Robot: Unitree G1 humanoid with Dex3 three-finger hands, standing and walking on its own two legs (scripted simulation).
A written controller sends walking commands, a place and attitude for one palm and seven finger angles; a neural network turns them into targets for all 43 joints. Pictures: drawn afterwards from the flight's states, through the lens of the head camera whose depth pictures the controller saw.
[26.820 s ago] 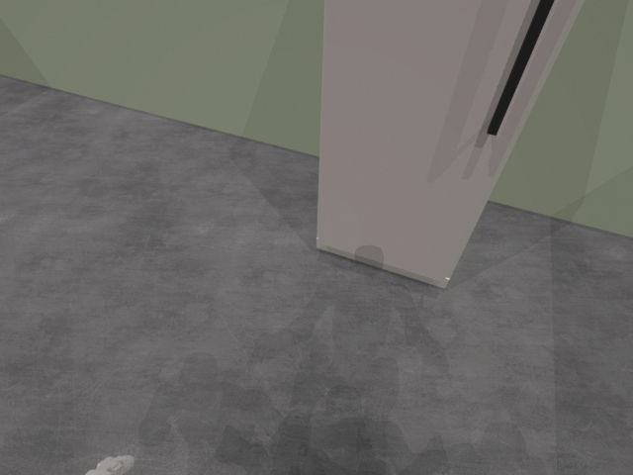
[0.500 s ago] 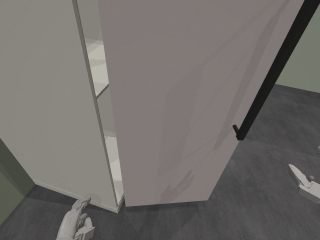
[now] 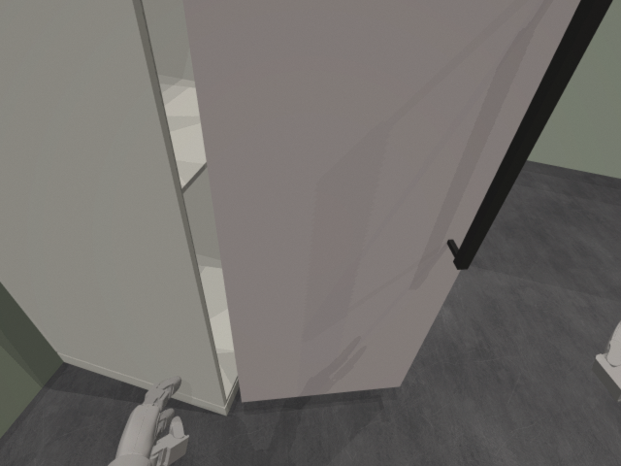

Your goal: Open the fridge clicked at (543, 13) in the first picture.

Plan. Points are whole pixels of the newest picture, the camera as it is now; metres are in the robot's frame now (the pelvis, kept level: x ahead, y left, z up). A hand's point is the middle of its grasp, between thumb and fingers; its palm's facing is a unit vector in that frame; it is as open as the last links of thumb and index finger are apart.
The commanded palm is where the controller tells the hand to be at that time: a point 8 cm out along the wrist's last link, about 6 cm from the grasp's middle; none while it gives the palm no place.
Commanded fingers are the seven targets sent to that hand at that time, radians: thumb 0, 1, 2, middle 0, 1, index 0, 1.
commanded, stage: draw the hand back to the body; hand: right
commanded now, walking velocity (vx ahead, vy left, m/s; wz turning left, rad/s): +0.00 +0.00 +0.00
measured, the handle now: (510, 144) +0.50 -0.29 +0.21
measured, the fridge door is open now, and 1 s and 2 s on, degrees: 67 67 67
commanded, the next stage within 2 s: step back with the hand held close in 0.04 s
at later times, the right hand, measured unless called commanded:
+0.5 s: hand (617, 387) +0.17 -0.28 +0.14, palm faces +0.38 +0.80 -0.46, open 7.4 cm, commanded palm +0.11 -0.33 +0.17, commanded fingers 0.00 -0.90 -0.90 0.20 0.30 0.20 0.30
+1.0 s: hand out of the picture +0.08 -0.32 +0.16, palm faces +0.52 +0.75 -0.40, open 7.4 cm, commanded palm +0.01 -0.35 +0.17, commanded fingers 0.00 -0.90 -0.90 0.20 0.30 0.20 0.30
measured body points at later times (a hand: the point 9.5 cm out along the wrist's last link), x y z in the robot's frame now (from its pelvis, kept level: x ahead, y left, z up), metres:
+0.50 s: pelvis -0.03 -0.03 -0.01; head -0.03 -0.02 +0.44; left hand +0.15 +0.22 -0.09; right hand +0.14 -0.32 +0.17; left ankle -0.03 +0.10 -0.74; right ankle +0.02 -0.12 -0.75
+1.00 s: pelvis -0.11 -0.04 -0.02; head -0.10 -0.07 +0.43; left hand +0.07 +0.19 -0.09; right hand +0.05 -0.36 +0.18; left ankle -0.03 +0.09 -0.74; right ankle +0.02 -0.12 -0.74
